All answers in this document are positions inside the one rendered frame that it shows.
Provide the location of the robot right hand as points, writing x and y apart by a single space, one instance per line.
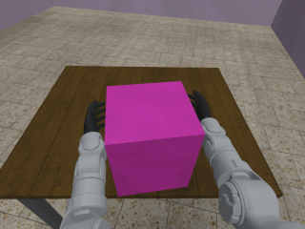
201 106

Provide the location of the right robot upper arm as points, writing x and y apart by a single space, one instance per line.
251 204

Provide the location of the robot left hand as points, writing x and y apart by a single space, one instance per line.
91 119

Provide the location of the left robot upper arm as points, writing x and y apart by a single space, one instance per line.
94 223

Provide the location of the table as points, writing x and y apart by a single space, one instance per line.
42 163

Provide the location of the robot right forearm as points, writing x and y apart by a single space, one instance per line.
223 157

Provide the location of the robot left forearm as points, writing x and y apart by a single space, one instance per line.
88 199

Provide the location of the carton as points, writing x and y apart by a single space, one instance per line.
152 137

